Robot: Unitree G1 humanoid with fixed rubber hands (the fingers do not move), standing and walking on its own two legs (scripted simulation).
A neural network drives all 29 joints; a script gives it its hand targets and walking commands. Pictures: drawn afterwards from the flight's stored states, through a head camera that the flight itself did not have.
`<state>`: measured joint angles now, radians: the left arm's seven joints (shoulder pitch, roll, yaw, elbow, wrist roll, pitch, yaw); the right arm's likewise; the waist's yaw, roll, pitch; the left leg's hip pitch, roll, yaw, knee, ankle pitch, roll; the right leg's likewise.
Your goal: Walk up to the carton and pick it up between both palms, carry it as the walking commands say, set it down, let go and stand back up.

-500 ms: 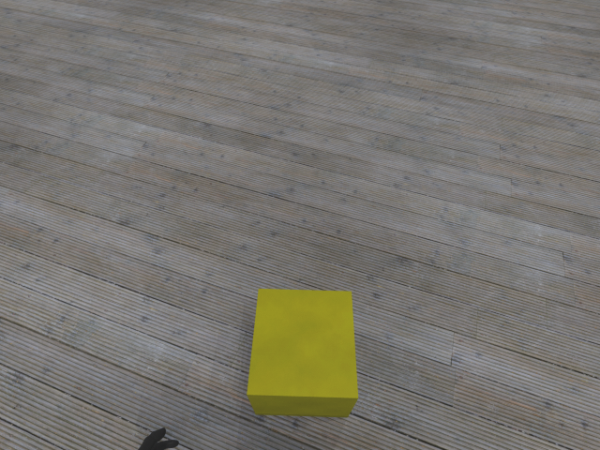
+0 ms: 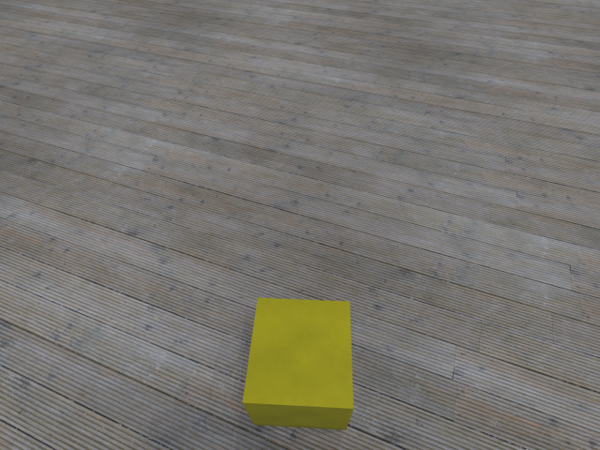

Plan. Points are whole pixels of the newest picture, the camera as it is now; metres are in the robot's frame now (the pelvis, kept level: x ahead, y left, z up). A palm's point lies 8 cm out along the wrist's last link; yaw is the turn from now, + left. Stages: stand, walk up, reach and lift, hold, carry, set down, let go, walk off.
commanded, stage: walk up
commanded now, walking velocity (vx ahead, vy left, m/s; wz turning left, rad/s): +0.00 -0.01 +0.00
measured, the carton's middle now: (301, 363) +0.46 +0.03 -0.65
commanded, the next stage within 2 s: stand in 1.38 s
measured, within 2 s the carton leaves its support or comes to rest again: neither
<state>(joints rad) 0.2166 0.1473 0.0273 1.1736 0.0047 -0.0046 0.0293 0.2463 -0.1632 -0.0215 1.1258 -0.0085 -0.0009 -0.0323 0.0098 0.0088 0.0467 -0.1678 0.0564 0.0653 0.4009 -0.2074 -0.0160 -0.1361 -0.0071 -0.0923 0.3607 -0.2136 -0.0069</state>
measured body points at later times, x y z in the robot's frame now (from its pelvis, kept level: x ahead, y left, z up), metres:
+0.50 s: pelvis +0.00 +0.04 +0.00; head +0.02 +0.04 +0.45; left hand -0.02 +0.28 -0.16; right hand -0.02 -0.20 -0.16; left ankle +0.00 +0.14 -0.73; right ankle -0.01 -0.11 -0.74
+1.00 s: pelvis +0.01 +0.04 +0.00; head +0.02 +0.02 +0.45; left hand +0.04 +0.26 -0.15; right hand -0.04 -0.16 -0.17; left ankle +0.01 +0.15 -0.74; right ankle -0.02 -0.07 -0.75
